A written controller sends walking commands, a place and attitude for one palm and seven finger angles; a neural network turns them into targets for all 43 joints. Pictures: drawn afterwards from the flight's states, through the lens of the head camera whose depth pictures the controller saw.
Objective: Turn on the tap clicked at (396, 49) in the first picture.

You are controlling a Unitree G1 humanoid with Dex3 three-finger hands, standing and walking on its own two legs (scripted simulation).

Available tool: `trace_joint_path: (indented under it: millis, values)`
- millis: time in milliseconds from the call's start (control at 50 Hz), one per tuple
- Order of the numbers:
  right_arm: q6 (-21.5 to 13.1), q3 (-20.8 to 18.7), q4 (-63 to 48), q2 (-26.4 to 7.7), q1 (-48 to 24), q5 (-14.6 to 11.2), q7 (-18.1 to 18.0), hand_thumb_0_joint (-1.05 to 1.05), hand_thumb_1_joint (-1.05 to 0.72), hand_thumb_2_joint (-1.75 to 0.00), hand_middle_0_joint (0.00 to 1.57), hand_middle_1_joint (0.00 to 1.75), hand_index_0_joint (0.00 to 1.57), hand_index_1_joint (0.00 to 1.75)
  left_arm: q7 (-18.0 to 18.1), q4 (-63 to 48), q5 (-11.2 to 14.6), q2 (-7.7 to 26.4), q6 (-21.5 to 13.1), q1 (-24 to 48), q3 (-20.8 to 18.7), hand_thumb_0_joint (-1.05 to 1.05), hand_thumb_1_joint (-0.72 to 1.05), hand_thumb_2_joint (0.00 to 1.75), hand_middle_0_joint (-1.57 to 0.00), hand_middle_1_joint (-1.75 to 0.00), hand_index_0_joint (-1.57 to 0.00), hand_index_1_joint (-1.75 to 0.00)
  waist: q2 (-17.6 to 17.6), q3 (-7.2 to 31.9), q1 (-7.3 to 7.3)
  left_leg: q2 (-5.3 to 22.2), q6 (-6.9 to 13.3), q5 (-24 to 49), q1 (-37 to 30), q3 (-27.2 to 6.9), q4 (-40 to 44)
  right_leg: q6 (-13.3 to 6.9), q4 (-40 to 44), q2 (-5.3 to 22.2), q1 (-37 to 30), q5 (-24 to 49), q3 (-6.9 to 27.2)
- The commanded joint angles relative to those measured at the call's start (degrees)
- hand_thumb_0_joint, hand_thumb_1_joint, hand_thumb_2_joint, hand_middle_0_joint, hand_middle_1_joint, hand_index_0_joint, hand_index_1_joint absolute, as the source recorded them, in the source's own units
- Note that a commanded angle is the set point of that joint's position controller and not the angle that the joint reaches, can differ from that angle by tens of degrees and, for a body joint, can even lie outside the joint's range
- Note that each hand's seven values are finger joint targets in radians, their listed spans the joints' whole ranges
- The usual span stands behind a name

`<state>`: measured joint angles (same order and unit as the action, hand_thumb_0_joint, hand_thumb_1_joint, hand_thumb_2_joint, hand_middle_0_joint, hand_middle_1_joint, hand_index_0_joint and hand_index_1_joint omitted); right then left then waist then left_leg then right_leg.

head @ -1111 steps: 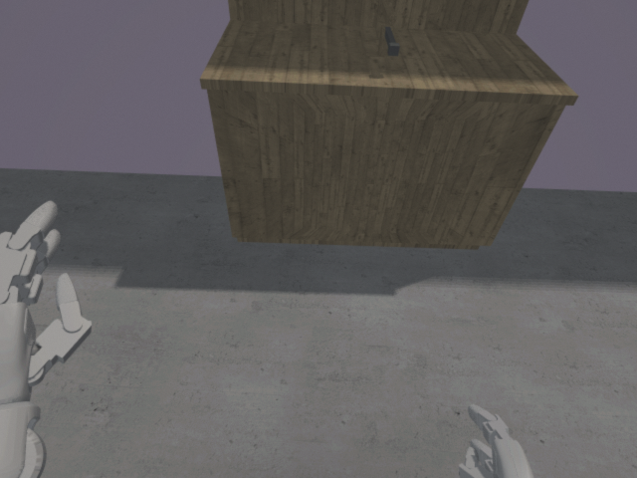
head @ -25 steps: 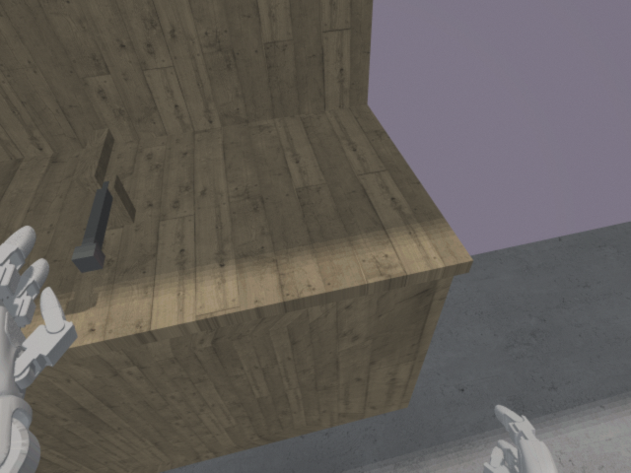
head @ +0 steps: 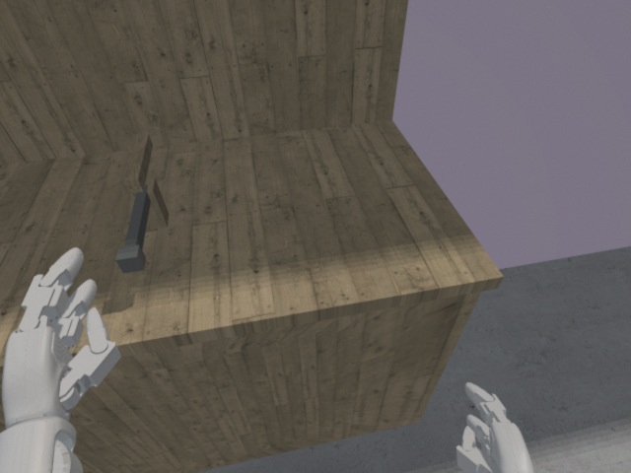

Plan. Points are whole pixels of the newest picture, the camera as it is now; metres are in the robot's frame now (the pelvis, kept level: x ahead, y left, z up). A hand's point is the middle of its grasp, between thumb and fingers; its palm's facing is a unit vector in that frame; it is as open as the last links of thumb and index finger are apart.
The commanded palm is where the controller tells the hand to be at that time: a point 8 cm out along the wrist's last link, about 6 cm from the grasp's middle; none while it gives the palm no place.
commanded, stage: turn the palm inward beside the body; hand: left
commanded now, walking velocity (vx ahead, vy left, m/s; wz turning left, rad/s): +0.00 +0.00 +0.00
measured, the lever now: (131, 259) +0.35 +0.32 +0.08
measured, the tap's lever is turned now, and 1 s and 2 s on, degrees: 0 0 0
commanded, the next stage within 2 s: reach beside the lever's end, fingers flat in 0.78 s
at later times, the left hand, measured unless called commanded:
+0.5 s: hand (125, 383) +0.16 +0.20 +0.14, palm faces +0.49 -0.86 -0.12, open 7.4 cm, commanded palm +0.10 +0.25 +0.15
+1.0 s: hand (155, 358) +0.19 +0.19 +0.13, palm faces +0.49 -0.86 -0.13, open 7.4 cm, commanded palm +0.14 +0.24 +0.14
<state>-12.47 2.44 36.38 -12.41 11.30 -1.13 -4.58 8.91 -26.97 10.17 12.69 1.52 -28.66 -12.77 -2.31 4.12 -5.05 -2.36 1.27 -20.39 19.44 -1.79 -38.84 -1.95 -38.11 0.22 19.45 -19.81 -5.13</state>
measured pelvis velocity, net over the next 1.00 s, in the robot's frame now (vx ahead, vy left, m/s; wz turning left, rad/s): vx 0.01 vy -0.04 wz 0.02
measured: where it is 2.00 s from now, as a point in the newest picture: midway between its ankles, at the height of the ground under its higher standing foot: outside the picture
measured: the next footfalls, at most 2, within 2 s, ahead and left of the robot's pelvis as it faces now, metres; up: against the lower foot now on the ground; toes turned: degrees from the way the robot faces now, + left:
none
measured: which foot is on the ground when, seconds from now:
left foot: down 0.00-1.00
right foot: down 0.00-1.00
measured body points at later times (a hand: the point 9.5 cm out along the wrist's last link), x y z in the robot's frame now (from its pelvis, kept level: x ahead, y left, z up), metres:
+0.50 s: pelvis -0.03 -0.02 +0.00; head -0.06 -0.05 +0.44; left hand +0.13 +0.25 +0.15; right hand +0.18 -0.23 -0.08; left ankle +0.00 +0.10 -0.72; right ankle +0.00 -0.10 -0.72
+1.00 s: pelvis +0.01 -0.04 +0.00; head -0.01 -0.07 +0.45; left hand +0.16 +0.24 +0.14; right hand +0.21 -0.26 -0.08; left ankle +0.00 +0.10 -0.72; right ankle +0.00 -0.10 -0.72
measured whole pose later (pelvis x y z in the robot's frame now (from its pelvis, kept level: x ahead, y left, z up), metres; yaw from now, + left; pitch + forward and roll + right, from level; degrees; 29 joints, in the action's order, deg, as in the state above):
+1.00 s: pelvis +0.01 -0.04 +0.00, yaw +1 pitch +1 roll +1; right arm -13.8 1.8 37.2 -14.2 11.9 -1.7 -5.1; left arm 10.0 -26.2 13.7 11.6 4.1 -30.2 -12.5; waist -3.5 5.1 -4.2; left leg -0.4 -1.3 -21.1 19.7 -4.0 -39.3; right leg -5.0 -39.2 -1.7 19.7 -21.4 -7.4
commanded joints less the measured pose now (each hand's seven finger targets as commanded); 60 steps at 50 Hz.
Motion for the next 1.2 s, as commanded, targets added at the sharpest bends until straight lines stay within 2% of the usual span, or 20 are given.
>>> trace_joint_path:
  millis: [0,20,40,60,120,260,340,360,540,560,640,660,680,820,900,920,960,1060,1100,1180]
  values:
    - [-3.57,-2.31,-9.29,-6.86,-7.16,-0.06,-0.84,0.0,-0.9,-0.9,0.2,0.3,0.2,0.3,1.25,-13.95,-0.86,7.38,-5.01,4.42,-3.72,0.0,0.9,0.9,-0.2,-0.3,-0.2,-0.3,-2.47,3.1,0.42,3.09,-2.24,11.75,-1.77,-3.65,7.89,0.15,4.8,0.35,0.38,5.93,0.22]
    - [-3.61,-2.24,-9.36,-6.85,-7.78,-0.02,-0.82,0.0,-0.9,-0.9,0.2,0.3,0.2,0.3,1.34,-14.58,-0.71,7.01,-5.02,4.5,-3.28,0.0,0.9,0.9,-0.2,-0.3,-0.2,-0.3,-3.3,3.36,0.47,2.98,-2.23,9.89,-1.9,-3.76,8.14,0.13,4.89,0.38,0.53,5.06,0.32]
    - [-3.62,-2.13,-9.34,-6.94,-7.82,-0.04,-0.93,0.0,-0.9,-0.9,0.2,0.3,0.2,0.3,1.59,-13.87,-0.31,7.45,-4.76,3.95,-3.79,0.0,0.9,0.9,-0.2,-0.3,-0.2,-0.3,-1.38,2.8,0.42,2.89,-1.93,7.81,-0.9,-3.9,8.42,0.25,5.18,0.38,0.37,4.1,0.33]
    - [-3.43,-1.87,-9.28,-6.87,-8.81,-0.24,-1.03,0.0,-0.9,-0.9,0.2,0.3,0.2,0.3,1.77,-13.26,-0.49,7.54,-4.14,3.42,-4.11,0.0,0.9,0.9,-0.2,-0.3,-0.2,-0.3,-3.01,1.57,0.2,2.77,-1.78,5.67,-0.24,-3.99,8.87,0.17,5.48,0.37,0.68,2.97,0.57]
    - [-3.39,-1.68,-9.59,-6.89,-9.21,-0.34,-1.18,0.0,-0.9,-0.9,0.2,0.3,0.2,0.3,2.0,-13.06,0.61,6.28,-2.99,2.92,-3.05,0.0,0.9,0.9,-0.2,-0.3,-0.2,-0.3,0.18,0.36,0.57,2.49,-0.96,0.32,1.35,-4.03,9.32,0.45,6.51,0.53,0.57,0.03,0.76]
    - [-3.7,-1.31,-9.47,-6.7,-10.44,-0.61,-1.29,0.0,-0.9,-0.9,0.2,0.3,0.2,0.3,3.9,-15.41,0.28,7.66,-1.54,5.19,-3.68,0.0,0.9,0.9,-0.2,-0.3,-0.2,-0.3,-1.71,-1.43,0.78,1.83,-0.01,-7.8,2.9,-3.95,9.48,0.78,8.08,0.83,1.72,-6.0,1.98]
    - [-4.28,-1.34,-9.43,-6.71,-11.0,-0.59,-1.3,0.0,-0.9,-0.9,0.2,0.3,0.2,0.3,4.25,-14.83,1.36,6.8,-0.83,5.32,-2.99,0.0,0.9,0.9,-0.2,-0.3,-0.2,-0.3,0.92,-2.42,0.96,1.25,0.51,-8.99,4.26,-2.99,7.77,1.12,10.14,1.31,1.73,-10.25,3.19]
    - [-4.39,-1.37,-9.04,-6.66,-11.07,-0.87,-1.28,0.0,-0.9,-0.9,0.2,0.3,0.2,0.3,4.28,-14.76,1.05,7.3,-0.47,5.32,-3.35,0.0,0.9,0.9,-0.2,-0.3,-0.2,-0.3,-0.58,-2.57,0.75,1.14,0.42,-9.36,4.09,-2.88,7.67,1.04,10.31,1.32,1.86,-10.81,3.21]
    - [-4.9,-1.96,-9.15,-6.85,-9.93,-0.52,-0.97,0.0,-0.9,-0.9,0.2,0.3,0.2,0.3,3.65,-14.67,2.14,7.06,0.87,2.79,-3.29,0.0,0.9,0.9,-0.2,-0.3,-0.2,-0.3,2.45,-0.53,0.86,1.36,0.89,0.6,4.18,-1.73,3.83,1.49,11.96,2.47,-0.15,-6.26,5.77]
    - [-4.92,-2.0,-8.81,-6.74,-9.9,-0.66,-0.89,0.0,-0.9,-0.9,0.2,0.3,0.2,0.3,3.81,-14.68,1.84,7.62,0.74,2.77,-4.16,0.0,0.9,0.9,-0.2,-0.3,-0.2,-0.3,-0.03,-0.4,0.54,1.31,0.84,1.06,3.4,-1.64,3.79,1.34,11.96,2.4,0.02,-5.37,5.55]
    - [-5.31,-2.26,-9.07,-6.98,-8.13,-0.15,-0.73,0.0,-0.9,-0.9,0.2,0.3,0.2,0.3,3.72,-15.17,2.28,7.31,-0.8,1.72,-4.55,0.0,0.9,0.9,-0.2,-0.3,-0.2,-0.3,2.4,3.2,0.6,1.24,0.95,7.86,2.44,-1.36,3.0,1.62,9.13,2.32,-2.4,5.95,4.89]
    - [-5.38,-2.26,-8.78,-7.04,-7.88,-0.28,-0.73,0.0,-0.9,-0.9,0.2,0.3,0.2,0.3,3.57,-15.02,2.04,7.62,-1.06,1.39,-4.96,0.0,0.9,0.9,-0.2,-0.3,-0.2,-0.3,0.89,3.45,0.47,1.07,0.97,8.78,1.94,-1.11,2.8,1.62,8.78,2.17,-2.51,7.63,4.57]
    - [-5.36,-2.27,-8.97,-6.92,-7.21,-0.28,-0.72,0.0,-0.9,-0.9,0.2,0.3,0.2,0.3,3.31,-14.6,2.67,6.5,-1.39,1.36,-4.31,0.0,0.9,0.9,-0.2,-0.3,-0.2,-0.3,3.41,3.93,0.88,1.03,0.98,8.8,2.34,-1.21,2.78,1.95,8.56,2.27,-2.84,8.61,4.69]
    - [-5.63,-2.59,-8.87,-7.21,-5.87,-0.4,-0.76,0.0,-0.9,-0.9,0.2,0.3,0.2,0.3,1.39,-13.35,3.02,5.85,-2.11,0.27,-4.05,0.0,0.9,0.9,-0.2,-0.3,-0.2,-0.3,2.92,5.07,0.97,1.02,0.96,12.82,1.54,-0.7,2.09,2.56,7.3,2.91,-4.67,19.02,4.93]
    - [-5.14,-2.65,-8.62,-7.18,-5.98,-0.5,-1.11,0.0,-0.9,-0.9,0.2,0.3,0.2,0.3,1.45,-11.85,2.93,7.21,-1.53,1.93,-5.67,0.0,0.9,0.9,-0.2,-0.3,-0.2,-0.3,3.12,4.32,0.94,0.93,0.98,12.01,1.79,-0.72,2.56,2.65,7.89,2.94,-4.6,17.74,5.32]
    - [-4.92,-2.68,-8.48,-7.18,-5.81,-0.49,-1.24,0.0,-0.9,-0.9,0.2,0.3,0.2,0.3,1.46,-10.34,3.06,7.66,-1.43,1.9,-6.49,0.0,0.9,0.9,-0.2,-0.3,-0.2,-0.3,5.47,3.19,1.06,1.11,0.95,11.7,2.48,-0.83,2.68,2.87,8.12,2.94,-4.45,17.71,5.33]
    - [-4.69,-2.79,-8.23,-7.03,-6.38,-0.72,-1.26,0.0,-0.9,-0.9,0.2,0.3,0.2,0.3,1.73,-11.11,2.8,9.17,-1.9,3.01,-8.3,0.0,0.9,0.9,-0.2,-0.3,-0.2,-0.3,1.18,4.47,0.49,0.92,0.84,12.91,1.39,-0.47,2.83,2.28,7.66,2.72,-4.89,18.29,5.07]
    - [-5.01,-2.79,-7.71,-7.14,-6.33,-0.81,-1.33,0.0,-0.9,-0.9,0.2,0.3,0.2,0.3,1.4,-8.39,3.37,8.73,-3.81,6.27,-8.45,0.0,0.9,0.9,-0.2,-0.3,-0.2,-0.3,1.3,3.8,1.09,0.9,0.87,12.24,1.22,-0.67,3.14,1.99,7.7,2.11,-3.6,15.68,4.54]
    - [-5.36,-2.89,-7.42,-7.45,-5.83,-0.73,-1.42,0.0,-0.9,-0.9,0.2,0.3,0.2,0.3,0.88,-6.3,3.69,8.07,-4.52,8.4,-7.46,0.0,0.9,0.9,-0.2,-0.3,-0.2,-0.3,3.64,3.62,1.68,0.95,0.91,11.15,1.53,-0.92,3.46,2.09,7.9,1.95,-3.21,13.8,4.44]
    - [-5.75,-2.79,-7.48,-7.47,-6.32,-0.85,-1.5,0.0,-0.9,-0.9,0.2,0.3,0.2,0.3,0.11,-4.83,3.53,7.69,-4.26,9.29,-6.45,0.0,0.9,0.9,-0.2,-0.3,-0.2,-0.3,0.8,4.27,1.31,0.75,0.82,10.52,1.05,-0.83,4.23,1.72,8.04,1.99,-3.25,12.14,4.41]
